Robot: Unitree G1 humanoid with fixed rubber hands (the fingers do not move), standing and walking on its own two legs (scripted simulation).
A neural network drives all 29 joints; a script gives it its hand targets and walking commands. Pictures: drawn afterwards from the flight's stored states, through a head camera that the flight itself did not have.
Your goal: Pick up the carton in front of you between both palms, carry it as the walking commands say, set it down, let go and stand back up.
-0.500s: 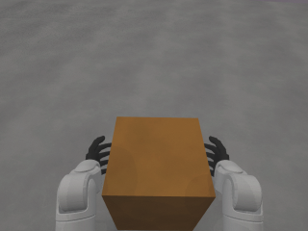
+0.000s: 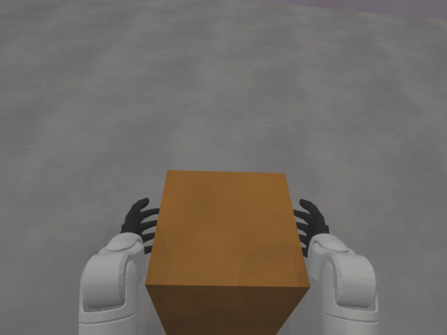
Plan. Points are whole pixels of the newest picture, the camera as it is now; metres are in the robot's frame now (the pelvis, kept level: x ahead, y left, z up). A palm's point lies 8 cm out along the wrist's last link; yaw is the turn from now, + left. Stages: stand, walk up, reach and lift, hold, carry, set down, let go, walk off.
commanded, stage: carry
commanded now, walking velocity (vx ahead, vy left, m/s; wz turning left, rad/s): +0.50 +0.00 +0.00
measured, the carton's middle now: (223, 256) +0.27 +0.00 -0.01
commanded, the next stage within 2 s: none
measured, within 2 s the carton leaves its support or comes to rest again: neither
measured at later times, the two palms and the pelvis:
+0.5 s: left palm (172, 112) +0.59 +0.12 +0.07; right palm (294, 112) +0.61 -0.18 +0.06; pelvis +0.33 -0.05 +0.00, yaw +4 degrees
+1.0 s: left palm (166, 46) +0.93 +0.18 +0.06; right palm (259, 48) +0.93 -0.12 +0.07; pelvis +0.67 +0.02 +0.00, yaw +0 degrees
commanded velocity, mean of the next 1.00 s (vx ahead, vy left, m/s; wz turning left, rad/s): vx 0.50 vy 0.00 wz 0.00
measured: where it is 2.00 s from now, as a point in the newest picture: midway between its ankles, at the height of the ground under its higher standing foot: (212, 149)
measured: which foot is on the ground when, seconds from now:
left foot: down 0.00-0.32, up 0.34-0.80, down 0.82-1.00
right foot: up 0.00-0.30, down 0.32-0.84, up 0.86-1.00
